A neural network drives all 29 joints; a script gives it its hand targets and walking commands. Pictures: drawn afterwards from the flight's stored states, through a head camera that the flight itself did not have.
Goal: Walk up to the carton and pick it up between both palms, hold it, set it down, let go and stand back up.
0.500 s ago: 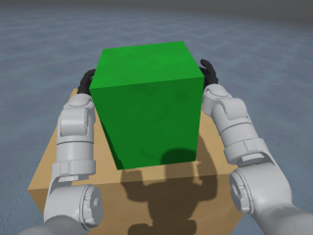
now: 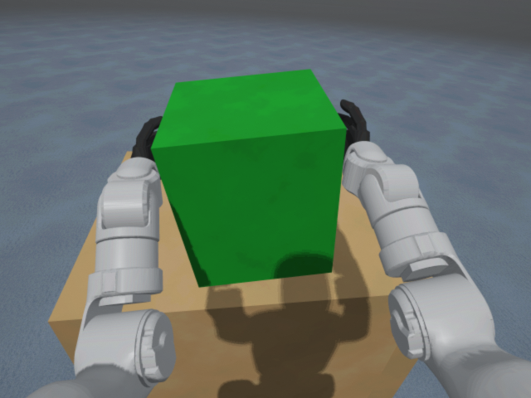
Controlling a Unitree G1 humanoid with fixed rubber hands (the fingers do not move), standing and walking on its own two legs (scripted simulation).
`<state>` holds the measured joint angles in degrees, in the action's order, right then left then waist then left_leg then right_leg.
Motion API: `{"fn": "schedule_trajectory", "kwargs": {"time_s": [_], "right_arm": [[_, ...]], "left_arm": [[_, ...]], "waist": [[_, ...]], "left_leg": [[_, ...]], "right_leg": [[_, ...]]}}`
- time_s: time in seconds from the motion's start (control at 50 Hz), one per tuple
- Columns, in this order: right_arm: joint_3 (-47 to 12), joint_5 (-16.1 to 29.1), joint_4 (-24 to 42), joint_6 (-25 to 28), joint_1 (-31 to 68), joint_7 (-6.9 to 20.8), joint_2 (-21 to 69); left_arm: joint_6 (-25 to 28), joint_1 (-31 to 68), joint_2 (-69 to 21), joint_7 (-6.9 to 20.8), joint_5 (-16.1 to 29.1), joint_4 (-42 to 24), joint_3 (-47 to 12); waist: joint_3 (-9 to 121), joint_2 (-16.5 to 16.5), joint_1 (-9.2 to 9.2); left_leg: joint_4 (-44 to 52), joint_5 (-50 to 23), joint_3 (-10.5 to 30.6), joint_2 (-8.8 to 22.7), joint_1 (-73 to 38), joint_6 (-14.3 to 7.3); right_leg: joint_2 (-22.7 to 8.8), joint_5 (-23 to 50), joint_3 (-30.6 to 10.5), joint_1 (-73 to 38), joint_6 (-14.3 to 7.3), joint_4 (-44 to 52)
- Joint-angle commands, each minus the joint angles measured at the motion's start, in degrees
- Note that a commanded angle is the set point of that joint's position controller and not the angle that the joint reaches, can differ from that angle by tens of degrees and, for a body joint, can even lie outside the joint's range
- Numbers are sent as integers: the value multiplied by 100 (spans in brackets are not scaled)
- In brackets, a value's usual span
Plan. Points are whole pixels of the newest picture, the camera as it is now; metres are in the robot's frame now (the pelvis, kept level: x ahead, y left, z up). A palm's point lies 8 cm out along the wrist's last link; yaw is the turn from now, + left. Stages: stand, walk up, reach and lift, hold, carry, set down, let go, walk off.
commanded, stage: hold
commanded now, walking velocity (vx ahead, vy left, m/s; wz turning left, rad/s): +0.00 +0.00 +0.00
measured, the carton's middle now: (254, 178) +0.38 +0.00 +0.21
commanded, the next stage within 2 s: none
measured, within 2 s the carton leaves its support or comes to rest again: neither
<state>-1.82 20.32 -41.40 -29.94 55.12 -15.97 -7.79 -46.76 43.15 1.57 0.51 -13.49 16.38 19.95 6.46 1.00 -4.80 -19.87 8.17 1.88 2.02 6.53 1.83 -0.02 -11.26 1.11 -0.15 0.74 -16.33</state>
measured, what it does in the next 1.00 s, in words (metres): stands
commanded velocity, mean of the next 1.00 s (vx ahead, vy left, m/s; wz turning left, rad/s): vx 0.00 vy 0.00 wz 0.00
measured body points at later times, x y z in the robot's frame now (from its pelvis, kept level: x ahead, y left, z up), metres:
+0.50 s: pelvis +0.00 +0.00 +0.00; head -0.08 +0.02 +0.44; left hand +0.38 +0.16 +0.23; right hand +0.38 -0.15 +0.26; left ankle +0.04 +0.14 -0.75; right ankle -0.02 -0.13 -0.75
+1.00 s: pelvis +0.00 +0.01 +0.00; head -0.08 +0.02 +0.44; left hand +0.38 +0.16 +0.24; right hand +0.38 -0.15 +0.26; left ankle +0.04 +0.14 -0.75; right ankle -0.02 -0.13 -0.75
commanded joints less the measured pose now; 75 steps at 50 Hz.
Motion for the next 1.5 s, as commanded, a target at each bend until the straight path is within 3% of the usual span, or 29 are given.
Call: {"fn": "schedule_trajectory", "kwargs": {"time_s": [0.0, 0.28, 0.32, 0.5, 0.68, 0.82, 1.48], "right_arm": [[-1415, 726, 1781, 80, 3954, 748, 3860], [-1420, 756, 1780, 88, 3964, 755, 3863], [-1511, 763, 1975, 37, 3631, 760, 3932], [-1625, 727, 2230, -1, 3745, 803, 3977], [-1678, 749, 2405, -21, 3666, 787, 3954], [-1633, 723, 2305, -65, 3532, 791, 3879], [-1554, 711, 2159, -66, 3716, 802, 3917]], "left_arm": [[638, 4953, -3034, 801, 993, -1104, -2625], [653, 4969, -3049, 772, 1020, -1118, -2639], [641, 4807, -3068, 745, 1093, -1403, -2801], [558, 4685, -3076, 733, 1081, -1437, -2792], [505, 4616, -3120, 709, 1111, -1629, -2901], [452, 4565, -3104, 741, 1096, -1675, -2934], [484, 4679, -3062, 775, 1027, -1407, -2776]], "waist": [[1926, -299, -30], [1968, -310, -30], [1998, -398, -94], [1946, -217, 36], [2039, -251, 20], [1997, -320, -54], [1917, -267, -14]], "left_leg": [[-29, -1338, -217, -467, -1301, 168], [-48, -1388, -206, -464, -1316, 174], [-77, -1396, -209, -456, -1311, 127], [-40, -1323, -209, -444, -1260, 72], [-89, -1464, -202, -443, -1325, 90], [-80, -1485, -195, -438, -1353, 123], [-20, -1239, -207, -449, -1222, 71]], "right_leg": [[473, 1198, 141, 271, 359, 207], [476, 1208, 138, 280, 360, 205], [425, 1275, 66, 301, 385, 171], [445, 1194, 66, 341, 405, 167], [459, 1372, 42, 295, 394, 135], [448, 1383, 34, 282, 372, 148], [429, 1235, 24, 304, 382, 161]]}}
